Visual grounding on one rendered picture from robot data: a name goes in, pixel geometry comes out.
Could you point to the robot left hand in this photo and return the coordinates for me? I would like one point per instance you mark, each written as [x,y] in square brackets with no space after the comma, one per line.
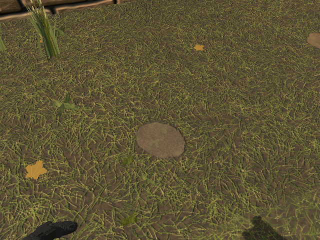
[52,230]

